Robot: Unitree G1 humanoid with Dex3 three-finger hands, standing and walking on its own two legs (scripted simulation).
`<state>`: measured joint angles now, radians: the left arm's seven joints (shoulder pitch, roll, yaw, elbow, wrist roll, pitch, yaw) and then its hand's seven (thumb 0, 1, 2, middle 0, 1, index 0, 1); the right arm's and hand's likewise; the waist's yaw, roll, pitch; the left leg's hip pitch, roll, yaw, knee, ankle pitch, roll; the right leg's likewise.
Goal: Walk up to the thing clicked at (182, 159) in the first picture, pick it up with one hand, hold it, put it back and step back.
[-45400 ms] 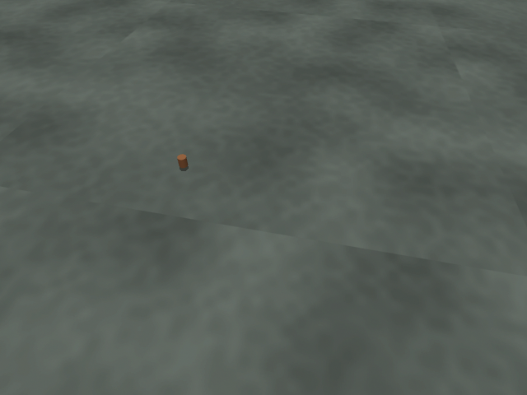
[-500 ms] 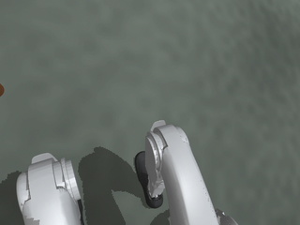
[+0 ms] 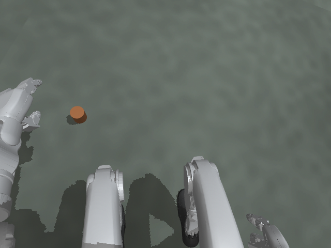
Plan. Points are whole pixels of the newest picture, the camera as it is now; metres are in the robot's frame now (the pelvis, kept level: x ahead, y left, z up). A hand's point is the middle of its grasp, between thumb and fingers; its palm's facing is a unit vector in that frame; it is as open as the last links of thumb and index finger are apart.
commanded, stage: home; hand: left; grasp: from above
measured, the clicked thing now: (78, 115) +0.54 +0.27 -0.40
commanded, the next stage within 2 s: none
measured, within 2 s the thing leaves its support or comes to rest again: neither
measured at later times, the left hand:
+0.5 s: hand (38, 173) +0.28 +0.20 +0.09, palm faces +0.02 -0.93 -0.35, open 7.4 cm
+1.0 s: hand out of the picture +0.23 +0.17 +0.24, palm faces +0.18 -0.96 -0.19, open 7.4 cm
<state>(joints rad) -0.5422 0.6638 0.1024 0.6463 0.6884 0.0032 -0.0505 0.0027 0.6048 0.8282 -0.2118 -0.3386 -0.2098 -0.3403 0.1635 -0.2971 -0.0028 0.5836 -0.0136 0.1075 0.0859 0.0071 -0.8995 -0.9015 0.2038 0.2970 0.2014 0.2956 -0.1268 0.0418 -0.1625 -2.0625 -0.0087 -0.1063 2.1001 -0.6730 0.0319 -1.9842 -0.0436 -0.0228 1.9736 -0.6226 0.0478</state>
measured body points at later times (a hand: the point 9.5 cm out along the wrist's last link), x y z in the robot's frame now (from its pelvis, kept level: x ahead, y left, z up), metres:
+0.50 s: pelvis +0.04 -0.03 +0.18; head +0.14 +0.01 +0.62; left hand +0.28 +0.24 +0.12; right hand +0.24 -0.25 +0.09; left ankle +0.07 +0.11 -0.40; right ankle +0.11 -0.17 -0.40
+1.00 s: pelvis +0.09 -0.03 +0.28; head +0.10 -0.02 +0.73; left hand +0.21 +0.22 +0.25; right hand +0.28 -0.25 +0.22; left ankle +0.07 +0.11 -0.40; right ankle +0.11 -0.17 -0.40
